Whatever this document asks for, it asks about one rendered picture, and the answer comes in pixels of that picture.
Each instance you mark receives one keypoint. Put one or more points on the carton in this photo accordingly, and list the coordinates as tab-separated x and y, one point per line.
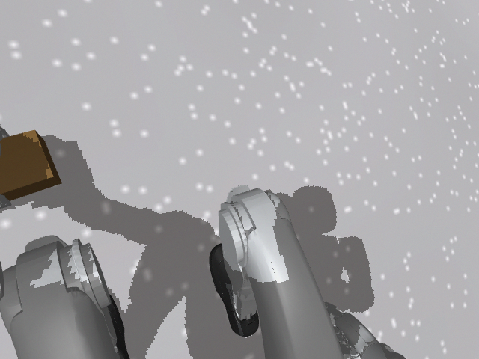
26	166

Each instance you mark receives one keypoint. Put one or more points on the right robot hand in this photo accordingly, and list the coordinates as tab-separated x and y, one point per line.
352	335

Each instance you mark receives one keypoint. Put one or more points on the left robot foot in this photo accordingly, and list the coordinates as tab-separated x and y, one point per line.
119	329

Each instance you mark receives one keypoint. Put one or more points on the right robot arm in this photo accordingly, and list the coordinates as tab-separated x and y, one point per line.
380	351

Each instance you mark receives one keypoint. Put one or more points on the right robot foot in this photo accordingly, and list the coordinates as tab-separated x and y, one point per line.
244	328

